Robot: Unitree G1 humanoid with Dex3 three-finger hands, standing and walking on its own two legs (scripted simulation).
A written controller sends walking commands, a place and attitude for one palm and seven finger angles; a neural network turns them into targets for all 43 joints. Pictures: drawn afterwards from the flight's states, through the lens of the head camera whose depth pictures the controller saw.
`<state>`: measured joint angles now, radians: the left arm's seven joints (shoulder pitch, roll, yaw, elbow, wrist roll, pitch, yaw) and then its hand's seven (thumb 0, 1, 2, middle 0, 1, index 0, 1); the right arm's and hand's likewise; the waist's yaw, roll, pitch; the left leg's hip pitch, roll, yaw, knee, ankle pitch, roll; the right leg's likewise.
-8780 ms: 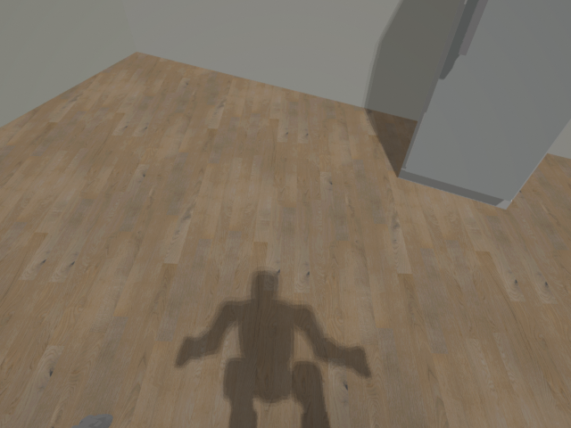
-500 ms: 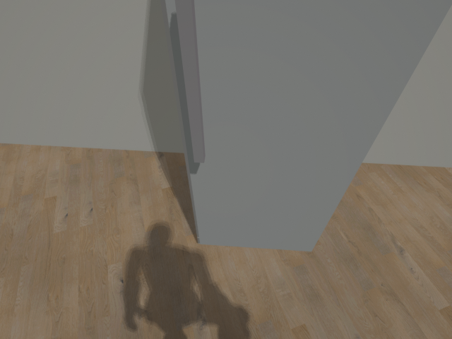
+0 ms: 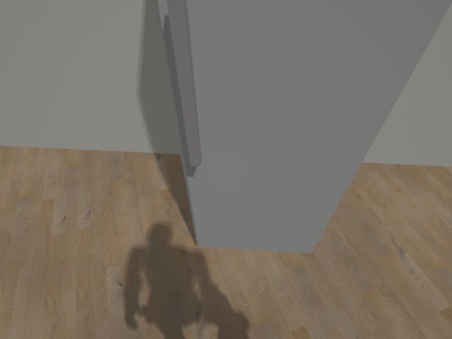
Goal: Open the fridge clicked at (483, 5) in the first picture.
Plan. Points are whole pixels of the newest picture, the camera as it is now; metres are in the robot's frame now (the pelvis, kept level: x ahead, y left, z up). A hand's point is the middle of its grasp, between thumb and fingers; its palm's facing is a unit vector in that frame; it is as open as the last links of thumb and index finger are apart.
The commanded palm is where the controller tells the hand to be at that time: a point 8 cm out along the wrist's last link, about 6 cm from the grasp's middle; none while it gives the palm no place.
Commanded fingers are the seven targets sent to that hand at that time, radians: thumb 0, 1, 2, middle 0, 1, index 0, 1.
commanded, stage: shuffle to correct the standing spot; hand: left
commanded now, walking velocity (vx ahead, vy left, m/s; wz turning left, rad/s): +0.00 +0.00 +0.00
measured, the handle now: (189, 87) +0.56 +0.11 +0.15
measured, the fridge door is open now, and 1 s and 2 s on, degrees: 0 0 0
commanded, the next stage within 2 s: come to a stop and stand still in 0.36 s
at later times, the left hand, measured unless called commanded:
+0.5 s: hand out of the picture -0.01 +0.14 -0.19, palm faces +0.10 -0.99 -0.11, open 7.4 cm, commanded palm none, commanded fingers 0.00 0.90 0.90 -0.20 -0.30 -0.20 -0.30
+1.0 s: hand (158, 323) +0.19 +0.16 -0.18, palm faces +0.02 -0.97 -0.23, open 7.3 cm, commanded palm none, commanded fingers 0.00 0.90 0.90 -0.20 -0.30 -0.20 -0.30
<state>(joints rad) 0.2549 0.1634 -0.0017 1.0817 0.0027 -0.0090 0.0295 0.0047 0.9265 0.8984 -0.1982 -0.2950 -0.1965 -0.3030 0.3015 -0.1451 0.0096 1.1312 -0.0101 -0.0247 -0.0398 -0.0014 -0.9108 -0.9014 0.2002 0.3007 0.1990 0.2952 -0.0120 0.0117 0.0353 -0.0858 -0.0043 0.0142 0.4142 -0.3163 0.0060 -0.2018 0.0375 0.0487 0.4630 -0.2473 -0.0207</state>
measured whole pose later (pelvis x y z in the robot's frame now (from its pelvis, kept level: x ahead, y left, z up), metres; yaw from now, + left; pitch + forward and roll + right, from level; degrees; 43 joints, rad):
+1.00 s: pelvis +0.11 -0.03 -0.01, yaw +1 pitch +0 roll +1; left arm 0.15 0.19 0.04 0.96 0.03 0.01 0.04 0.00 0.92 0.90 -0.20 -0.29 -0.20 -0.30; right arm 0.19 -0.17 -0.05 1.03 0.00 0.03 -0.03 0.00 -0.92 -0.90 0.20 0.30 0.20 0.29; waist -0.01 -0.02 0.11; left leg -0.30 0.00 0.05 0.74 -0.49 -0.03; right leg -0.31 -0.06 -0.06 0.59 -0.28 -0.01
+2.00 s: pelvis +0.13 -0.04 +0.00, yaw -1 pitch +0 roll +1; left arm 0.22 0.16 -0.01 1.11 0.01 -0.01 0.03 0.01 0.93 0.90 -0.20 -0.30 -0.20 -0.30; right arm 0.28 -0.15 0.01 1.11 -0.01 -0.02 -0.02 0.00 -0.91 -0.90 0.20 0.30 0.20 0.30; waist -0.01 0.03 0.04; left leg -0.13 0.03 0.09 0.41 -0.28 -0.02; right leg -0.22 -0.02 -0.05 0.48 -0.26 -0.02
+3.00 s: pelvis +0.13 -0.06 +0.00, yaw +0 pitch -1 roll +1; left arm 0.22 0.17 0.00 1.12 0.01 -0.02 0.02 0.00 0.91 0.90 -0.20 -0.30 -0.20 -0.30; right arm 0.27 -0.15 0.01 1.14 -0.02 -0.02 -0.03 0.00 -0.91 -0.90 0.20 0.30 0.20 0.30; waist 0.00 0.01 0.05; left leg -0.10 0.05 0.07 0.38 -0.26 -0.04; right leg -0.18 0.00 -0.07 0.43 -0.24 -0.04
